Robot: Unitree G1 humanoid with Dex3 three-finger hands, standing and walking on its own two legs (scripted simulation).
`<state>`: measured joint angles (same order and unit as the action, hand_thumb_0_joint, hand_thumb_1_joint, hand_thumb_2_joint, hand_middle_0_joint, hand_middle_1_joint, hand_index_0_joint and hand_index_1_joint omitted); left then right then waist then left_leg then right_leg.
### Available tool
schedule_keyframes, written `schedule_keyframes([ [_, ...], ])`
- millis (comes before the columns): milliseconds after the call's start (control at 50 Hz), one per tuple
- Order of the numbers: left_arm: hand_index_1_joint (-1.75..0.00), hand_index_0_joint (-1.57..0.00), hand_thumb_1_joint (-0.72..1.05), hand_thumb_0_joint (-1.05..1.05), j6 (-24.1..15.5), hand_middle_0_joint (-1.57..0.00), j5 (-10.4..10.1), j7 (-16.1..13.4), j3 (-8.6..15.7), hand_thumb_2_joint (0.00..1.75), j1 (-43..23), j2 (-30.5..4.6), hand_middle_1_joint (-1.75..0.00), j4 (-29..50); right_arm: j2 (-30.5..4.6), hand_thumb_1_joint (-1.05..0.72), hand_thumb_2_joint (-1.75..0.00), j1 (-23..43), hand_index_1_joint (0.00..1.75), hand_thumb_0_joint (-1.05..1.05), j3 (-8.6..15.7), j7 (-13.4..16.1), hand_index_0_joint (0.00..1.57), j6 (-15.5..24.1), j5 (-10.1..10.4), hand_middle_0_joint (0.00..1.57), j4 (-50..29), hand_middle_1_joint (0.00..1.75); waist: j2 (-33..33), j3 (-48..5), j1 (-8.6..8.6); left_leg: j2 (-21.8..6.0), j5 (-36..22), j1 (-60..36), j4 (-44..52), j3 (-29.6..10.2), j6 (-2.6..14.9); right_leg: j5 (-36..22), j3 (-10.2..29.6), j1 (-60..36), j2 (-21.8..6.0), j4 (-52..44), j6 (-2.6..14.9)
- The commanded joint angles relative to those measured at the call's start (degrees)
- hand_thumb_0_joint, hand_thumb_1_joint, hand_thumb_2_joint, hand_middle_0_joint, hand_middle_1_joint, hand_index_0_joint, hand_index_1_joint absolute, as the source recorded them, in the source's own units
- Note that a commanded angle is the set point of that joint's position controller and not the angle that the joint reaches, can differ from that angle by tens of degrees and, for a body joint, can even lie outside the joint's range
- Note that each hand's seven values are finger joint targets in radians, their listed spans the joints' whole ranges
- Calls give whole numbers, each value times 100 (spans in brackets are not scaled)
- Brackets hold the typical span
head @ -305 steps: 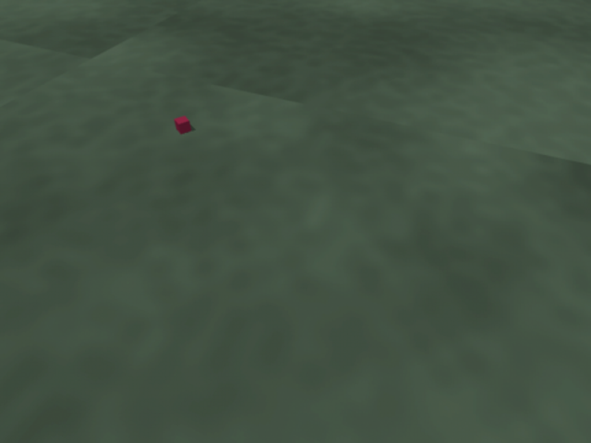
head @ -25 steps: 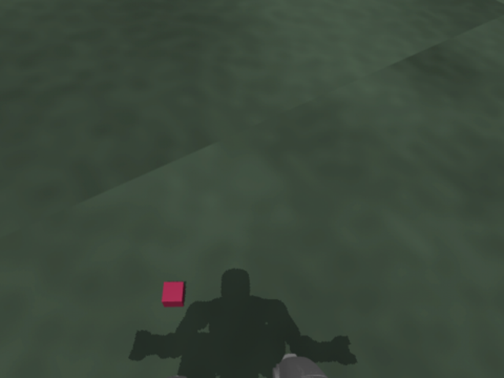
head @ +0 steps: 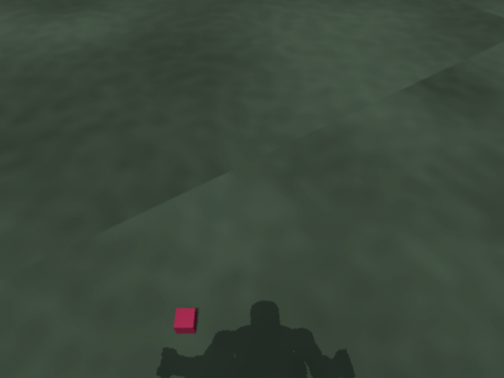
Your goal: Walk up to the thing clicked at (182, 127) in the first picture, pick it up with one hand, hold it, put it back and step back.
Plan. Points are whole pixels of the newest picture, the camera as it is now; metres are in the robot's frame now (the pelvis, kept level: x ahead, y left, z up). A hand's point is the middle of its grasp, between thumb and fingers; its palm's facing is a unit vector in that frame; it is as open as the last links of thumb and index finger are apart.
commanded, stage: walk up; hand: left
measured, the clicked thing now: (186, 320) +0.45 +0.24 -0.72
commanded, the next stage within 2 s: stand in 1.10 s
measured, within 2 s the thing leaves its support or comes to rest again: neither
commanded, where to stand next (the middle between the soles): +0.08 -0.02 m, yaw +1 degrees
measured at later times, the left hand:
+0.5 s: hand out of the picture +0.10 +0.24 -0.13, palm faces +0.00 -0.95 -0.32, open 7.3 cm
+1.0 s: hand out of the picture +0.10 +0.25 -0.13, palm faces -0.02 -0.94 -0.33, open 7.3 cm
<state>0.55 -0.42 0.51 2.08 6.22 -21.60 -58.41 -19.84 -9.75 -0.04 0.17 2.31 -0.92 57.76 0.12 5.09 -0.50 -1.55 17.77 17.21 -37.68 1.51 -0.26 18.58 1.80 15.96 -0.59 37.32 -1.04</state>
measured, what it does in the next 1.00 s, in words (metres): stands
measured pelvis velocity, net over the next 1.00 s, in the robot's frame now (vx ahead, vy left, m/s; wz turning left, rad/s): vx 0.01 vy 0.00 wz -0.01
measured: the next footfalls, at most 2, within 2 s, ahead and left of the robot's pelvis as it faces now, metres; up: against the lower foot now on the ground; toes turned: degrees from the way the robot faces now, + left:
none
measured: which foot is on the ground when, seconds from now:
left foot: down 0.00-1.00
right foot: down 0.00-1.00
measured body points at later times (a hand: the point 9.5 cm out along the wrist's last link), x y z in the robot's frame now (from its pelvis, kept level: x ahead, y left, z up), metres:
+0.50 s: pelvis +0.01 -0.01 +0.02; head +0.02 -0.01 +0.47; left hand +0.11 +0.29 -0.11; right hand +0.10 -0.31 -0.11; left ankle +0.03 +0.12 -0.72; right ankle +0.02 -0.14 -0.72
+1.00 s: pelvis +0.01 +0.00 +0.03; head +0.02 +0.00 +0.47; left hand +0.10 +0.30 -0.11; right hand +0.09 -0.29 -0.11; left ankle +0.03 +0.12 -0.72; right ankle +0.02 -0.14 -0.72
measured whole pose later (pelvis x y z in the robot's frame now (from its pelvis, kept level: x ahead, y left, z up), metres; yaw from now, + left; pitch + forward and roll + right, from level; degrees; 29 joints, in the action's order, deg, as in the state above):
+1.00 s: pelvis +0.01 +0.00 +0.03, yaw -1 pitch -3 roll +0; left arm 0.0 0.3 0.5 0.5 3.7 -19.6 -67.1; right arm -19.1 -4.2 1.0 -0.7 1.0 -0.7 66.2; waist 0.0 3.3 0.1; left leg -0.9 9.0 7.2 -18.7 2.5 -0.2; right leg 9.9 2.4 6.5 -1.3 18.8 -1.8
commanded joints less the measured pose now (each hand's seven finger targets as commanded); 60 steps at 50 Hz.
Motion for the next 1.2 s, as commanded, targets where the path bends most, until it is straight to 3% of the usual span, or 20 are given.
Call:
schedule_keyframes([
  [0, -30, -20, 90, 0, -213, -20, 15, -57, 128, 90, -448, -1103, -30, 274, -1347, -90, -90, 320, 30, 0, 310, 86, 20, 97, 73, 20, -166, 30, 24, -845, 104, -488, -792, -766, 1155, -705, 239, -1067, 674, -54, -588, -969, 367],
  [20, -30, -20, 90, 0, -216, -20, 6, -62, 110, 90, -406, -1087, -30, 162, -1330, -90, -90, 558, 30, 0, 285, 76, 20, 82, 89, 20, -159, 30, 58, -744, 36, -510, -868, -654, 1112, -707, 243, -1077, 618, -128, -577, -1104, 342],
  [60, -30, -20, 90, 0, -252, -20, 32, -74, 92, 90, -477, -1154, -30, 49, -1237, -90, -90, 611, 30, 0, 258, 50, 20, 43, 106, 20, -79, 30, -249, -756, 97, -435, -973, -756, 1128, -547, 232, -1238, 745, -232, -704, -1354, 363],
  [180, -30, -20, 90, 0, -273, -20, 54, -76, 55, 90, -673, -1132, -30, -175, -1185, -90, -90, 774, 30, 0, 251, -13, 20, -47, 91, 20, 241, 30, -476, -597, 148, -417, -641, -1140, 1533, -467, 152, -623, 818, -37, -778, -2045, 269],
  [220, -30, -20, 90, 0, -276, -20, 45, -72, 58, 90, -709, -1078, -30, -252, -1189, -90, -90, 807, 30, 0, 242, -24, 20, -43, 78, 20, 332, 30, -376, -648, 138, -454, -759, -1156, 1673, -492, 122, -744, 743, -197, -748, -2092, 234],
  [380, -30, -20, 90, 0, -258, -20, 30, -75, 91, 90, -624, -1037, -30, -440, -1194, -90, -90, 995, 30, 0, 221, -3, 20, -9, 72, 20, 481, 30, -83, -769, 42, -577, -1342, -1191, 1947, -470, 71, -1507, 531, -731, -684, -2105, 196],
  [600, -30, -20, 90, 0, -181, -20, 54, -55, 92, 90, -656, -976, -30, -487, -1175, -90, -90, 977, 30, 0, 236, 22, 20, 17, 68, 20, 531, 30, 65, -681, 48, -630, -1163, -1001, 2218, -549, 69, -1286, 428, -858, -584, -2119, 165],
  [680, -30, -20, 90, 0, -177, -20, 63, -54, 81, 90, -586, -952, -30, -495, -1187, -90, -90, 970, 30, 0, 253, 19, 20, 18, 63, 20, 505, 30, 24, -746, 38, -655, -1340, -1142, 2205, -539, 85, -1390, 399, -855, -576, -2120, 155],
  [720, -30, -20, 90, 0, -176, -20, 69, -51, 81, 90, -645, -978, -30, -478, -1180, -90, -90, 923, 30, 0, 248, 14, 20, 11, 56, 20, 498, 30, 2, -699, 71, -625, -1138, -1027, 2243, -538, 72, -1394, 421, -888, -601, -2135, 140],
  [860, -30, -20, 90, 0, -195, -20, 77, -68, 65, 90, -577, -961, -30, -480, -1176, -90, -90, 879, 30, 0, 284, 9, 20, -9, 62, 20, 480, 30, -39, -874, 75, -650, -1519, -1319, 2153, -476, 96, -1637, 395, -911, -624, -2113, 133],
  [1080, -30, -20, 90, 0, -201, -20, 90, -82, 53, 90, -437, -1005, -30, -431, -1212, -90, -90, 882, 30, 0, 304, 3, 20, -39, 2, 20, 486, 30, 65, -615, 87, -614, -1123, -1180, 2321, -545, 70, -1263, 405, -775, -627, -2163, 144],
  [1180, -30, -20, 90, 0, -239, -20, 98, -86, 33, 90, -414, -974, -30, -381, -1189, -90, -90, 866, 30, 0, 301, -10, 20, -36, 9, 20, 499, 30, -22, -653, 105, -620, -1278, -1231, 2277, -557, 80, -1286, 426, -786, -659, -2192, 147],
])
